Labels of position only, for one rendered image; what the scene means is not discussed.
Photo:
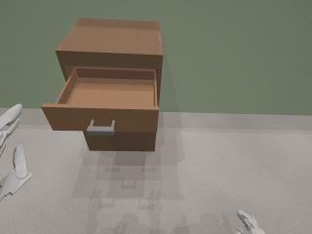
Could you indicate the left robot hand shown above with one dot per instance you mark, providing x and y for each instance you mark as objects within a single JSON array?
[{"x": 14, "y": 180}]

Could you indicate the cabinet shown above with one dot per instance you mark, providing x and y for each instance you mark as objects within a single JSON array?
[{"x": 114, "y": 44}]

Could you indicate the handle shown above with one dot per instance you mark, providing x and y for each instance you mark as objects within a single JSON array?
[{"x": 101, "y": 130}]

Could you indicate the right robot hand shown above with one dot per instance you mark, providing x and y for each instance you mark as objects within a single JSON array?
[{"x": 250, "y": 223}]

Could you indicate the drawer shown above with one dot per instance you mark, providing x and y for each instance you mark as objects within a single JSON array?
[{"x": 128, "y": 96}]

